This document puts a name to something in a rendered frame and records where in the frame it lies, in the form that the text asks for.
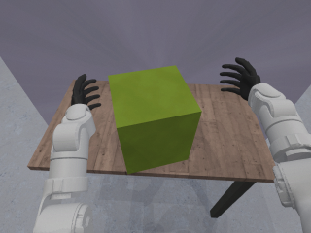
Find right robot forearm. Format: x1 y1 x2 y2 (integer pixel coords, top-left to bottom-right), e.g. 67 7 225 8
248 83 311 163

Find left robot forearm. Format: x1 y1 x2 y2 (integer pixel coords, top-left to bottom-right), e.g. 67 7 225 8
33 104 96 233

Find table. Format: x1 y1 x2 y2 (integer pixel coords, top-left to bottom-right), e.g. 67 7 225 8
27 80 276 218

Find robot left upper arm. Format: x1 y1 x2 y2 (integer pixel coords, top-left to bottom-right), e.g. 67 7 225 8
34 202 94 233

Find robot left hand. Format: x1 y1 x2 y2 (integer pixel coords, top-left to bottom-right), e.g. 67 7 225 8
71 74 101 110

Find robot right upper arm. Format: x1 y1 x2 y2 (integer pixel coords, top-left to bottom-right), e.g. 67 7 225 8
272 158 311 233

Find robot right hand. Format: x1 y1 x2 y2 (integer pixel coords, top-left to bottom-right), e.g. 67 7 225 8
220 57 261 101

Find carton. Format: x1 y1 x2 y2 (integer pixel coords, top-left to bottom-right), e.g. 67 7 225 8
108 65 202 174

